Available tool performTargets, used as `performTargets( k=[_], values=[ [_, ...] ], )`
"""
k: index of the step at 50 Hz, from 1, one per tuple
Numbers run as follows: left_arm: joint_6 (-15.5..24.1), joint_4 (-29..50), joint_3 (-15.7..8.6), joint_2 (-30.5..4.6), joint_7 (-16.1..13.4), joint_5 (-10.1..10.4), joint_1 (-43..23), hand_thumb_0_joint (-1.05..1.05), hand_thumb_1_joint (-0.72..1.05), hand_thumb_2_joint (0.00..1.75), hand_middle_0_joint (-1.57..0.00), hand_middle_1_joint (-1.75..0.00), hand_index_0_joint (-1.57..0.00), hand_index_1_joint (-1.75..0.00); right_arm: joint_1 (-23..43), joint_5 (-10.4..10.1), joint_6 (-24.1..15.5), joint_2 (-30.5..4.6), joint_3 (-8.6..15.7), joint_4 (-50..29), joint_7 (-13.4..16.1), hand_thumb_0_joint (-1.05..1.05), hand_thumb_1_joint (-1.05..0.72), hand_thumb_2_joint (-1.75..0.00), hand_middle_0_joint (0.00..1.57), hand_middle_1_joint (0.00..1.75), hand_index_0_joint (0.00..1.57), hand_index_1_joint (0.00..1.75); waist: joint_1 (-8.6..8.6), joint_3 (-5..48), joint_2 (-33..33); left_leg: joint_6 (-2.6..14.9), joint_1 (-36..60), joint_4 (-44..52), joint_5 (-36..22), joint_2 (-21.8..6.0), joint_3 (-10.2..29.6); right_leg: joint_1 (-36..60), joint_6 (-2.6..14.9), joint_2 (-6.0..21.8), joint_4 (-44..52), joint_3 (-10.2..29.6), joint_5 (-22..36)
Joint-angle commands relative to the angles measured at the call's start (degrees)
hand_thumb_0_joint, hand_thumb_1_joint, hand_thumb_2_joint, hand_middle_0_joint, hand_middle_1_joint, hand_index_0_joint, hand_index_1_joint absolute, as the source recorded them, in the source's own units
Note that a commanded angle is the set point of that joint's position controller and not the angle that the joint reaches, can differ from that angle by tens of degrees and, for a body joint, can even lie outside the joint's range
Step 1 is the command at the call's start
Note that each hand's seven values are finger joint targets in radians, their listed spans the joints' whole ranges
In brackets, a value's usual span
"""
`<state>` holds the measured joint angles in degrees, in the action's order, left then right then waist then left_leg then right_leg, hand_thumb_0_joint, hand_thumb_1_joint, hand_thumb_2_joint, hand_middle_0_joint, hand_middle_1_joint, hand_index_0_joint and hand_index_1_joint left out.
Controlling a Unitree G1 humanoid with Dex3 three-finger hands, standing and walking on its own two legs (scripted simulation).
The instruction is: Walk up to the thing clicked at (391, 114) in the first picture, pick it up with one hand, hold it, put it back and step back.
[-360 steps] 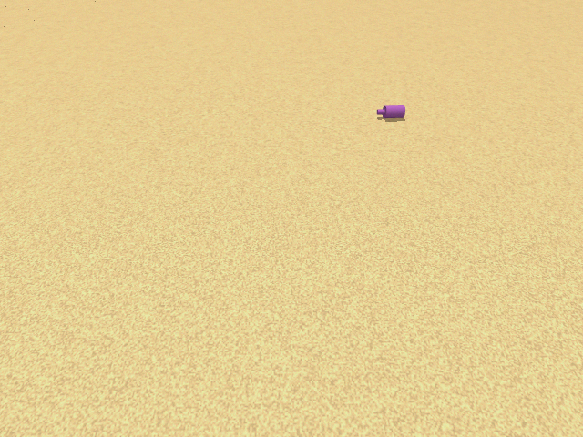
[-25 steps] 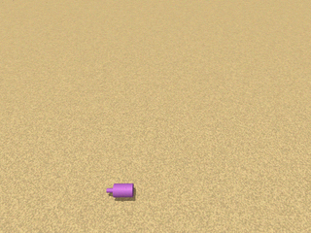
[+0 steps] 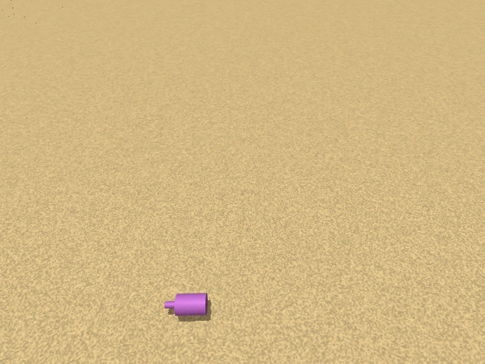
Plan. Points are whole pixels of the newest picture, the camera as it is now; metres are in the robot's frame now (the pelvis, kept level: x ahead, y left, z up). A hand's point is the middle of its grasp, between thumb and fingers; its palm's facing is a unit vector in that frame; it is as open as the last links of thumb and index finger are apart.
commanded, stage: stand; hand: left
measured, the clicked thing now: (185, 304) +0.51 +0.24 -0.74
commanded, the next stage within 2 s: none
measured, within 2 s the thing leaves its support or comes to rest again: neither
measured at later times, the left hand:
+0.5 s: hand out of the picture +0.06 +0.24 -0.15, palm faces -0.02 -0.94 -0.34, open 7.4 cm
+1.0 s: hand out of the picture +0.06 +0.24 -0.15, palm faces -0.01 -0.94 -0.34, open 7.4 cm
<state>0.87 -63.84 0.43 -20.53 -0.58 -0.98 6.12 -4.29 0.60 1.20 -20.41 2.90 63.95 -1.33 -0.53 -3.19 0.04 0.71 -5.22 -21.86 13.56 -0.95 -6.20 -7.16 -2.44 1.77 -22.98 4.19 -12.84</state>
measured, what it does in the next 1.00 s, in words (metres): stands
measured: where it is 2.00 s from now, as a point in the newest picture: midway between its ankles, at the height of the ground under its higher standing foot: outside the picture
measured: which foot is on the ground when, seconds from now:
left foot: down 0.00-1.00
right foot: down 0.00-1.00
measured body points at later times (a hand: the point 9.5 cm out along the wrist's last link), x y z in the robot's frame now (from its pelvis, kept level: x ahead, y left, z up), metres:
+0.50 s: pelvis -0.01 -0.01 +0.01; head -0.01 -0.01 +0.46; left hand +0.07 +0.29 -0.13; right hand +0.08 -0.31 -0.13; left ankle -0.01 +0.11 -0.74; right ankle +0.00 -0.15 -0.74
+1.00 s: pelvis -0.01 -0.02 +0.01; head -0.01 -0.01 +0.46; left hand +0.06 +0.29 -0.13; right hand +0.07 -0.31 -0.13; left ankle -0.01 +0.11 -0.74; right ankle +0.00 -0.15 -0.74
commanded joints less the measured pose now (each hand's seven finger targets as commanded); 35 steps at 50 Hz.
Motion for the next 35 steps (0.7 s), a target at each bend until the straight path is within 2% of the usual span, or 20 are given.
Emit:
performTargets(
  k=[1,5,12,19,23,26,35],
  values=[
    [0.81,3.53,-2.19,-11.34,-0.67,0.85,-3.56,0.0,0.9,0.9,-0.2,-0.3,-0.2,-0.3,3.87,-0.52,-2.01,-11.32,1.15,-3.55,1.28,0.0,-0.9,-0.9,0.2,0.3,0.2,0.3,-0.22,3.85,-1.57,0.51,3.15,5.48,-15.44,-7.53,7.64,-1.69,2.95,4.68,3.87,2.46,17.36],
    [0.71,3.32,-2.26,-11.59,-0.49,0.7,-3.07,0.0,0.9,0.9,-0.2,-0.3,-0.2,-0.3,3.48,-0.36,-2.43,-11.87,0.95,-2.74,1.55,0.0,-0.9,-0.9,0.2,0.3,0.2,0.3,-0.28,5.91,-0.04,0.25,4.89,5.37,-18.21,-7.72,7.18,0.35,2.89,5.07,4.59,2.09,18.52],
    [0.58,3.14,-2.31,-11.86,-0.26,0.54,-3.61,0.0,0.9,0.9,-0.2,-0.3,-0.2,-0.3,4.09,-0.2,-2.47,-11.63,0.6,-2.02,1.51,0.0,-0.9,-0.9,0.2,0.3,0.2,0.3,-0.31,5.76,0.91,-0.03,3.38,7.38,-10.6,-7.36,7.28,1.1,3.01,5.32,6.91,2.4,13.13],
    [0.9,3.0,-2.32,-12.0,-0.16,0.45,-3.36,0.0,0.9,0.9,-0.2,-0.3,-0.2,-0.3,3.61,-0.19,-2.76,-11.32,0.54,-1.39,1.43,0.0,-0.9,-0.9,0.2,0.3,0.2,0.3,-0.22,5.12,-0.19,-0.19,3.84,7.37,-11.61,-7.66,8.05,0.16,3.12,5.48,7.42,2.08,12.93],
    [0.79,2.88,-2.29,-11.72,-0.1,0.48,-3.09,0.0,0.9,0.9,-0.2,-0.3,-0.2,-0.3,3.43,-0.17,-2.58,-11.28,0.47,-1.21,1.35,0.0,-0.9,-0.9,0.2,0.3,0.2,0.3,-0.25,2.63,-0.5,-0.41,2.21,7.88,-5.59,-6.92,7.87,-2.01,2.93,5.12,9.24,2.45,7.7],
    [0.76,2.96,-2.39,-11.84,-0.02,0.5,-3.08,0.0,0.9,0.9,-0.2,-0.3,-0.2,-0.3,2.89,-0.04,-2.53,-11.34,0.41,-1.07,1.28,0.0,-0.9,-0.9,0.2,0.3,0.2,0.3,-0.22,2.84,-0.08,-0.2,1.28,8.25,-3.66,-6.95,8.06,-1.82,3.08,5.29,9.59,2.68,5.99],
    [0.96,2.92,-2.31,-11.85,-0.07,0.51,-2.19,0.0,0.9,0.9,-0.2,-0.3,-0.2,-0.3,2.33,-0.09,-2.75,-11.6,0.48,-1.32,1.37,0.0,-0.9,-0.9,0.2,0.3,0.2,0.3,-0.19,5.64,-0.4,0.1,3.72,6.81,-10.01,-7.62,8.28,-0.6,3.41,5.63,8.0,2.35,11.67]
  ],
)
